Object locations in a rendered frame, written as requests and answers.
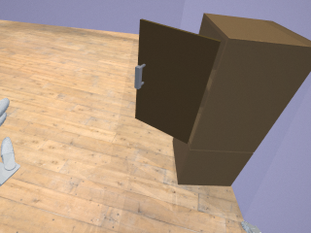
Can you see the robot left hand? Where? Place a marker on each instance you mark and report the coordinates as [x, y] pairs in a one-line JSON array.
[[9, 166]]

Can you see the cupboard door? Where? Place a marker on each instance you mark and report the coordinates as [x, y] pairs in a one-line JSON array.
[[178, 65]]

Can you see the robot right hand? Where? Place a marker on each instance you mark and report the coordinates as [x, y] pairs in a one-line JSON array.
[[249, 228]]

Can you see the handle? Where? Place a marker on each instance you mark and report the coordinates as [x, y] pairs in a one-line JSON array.
[[138, 76]]

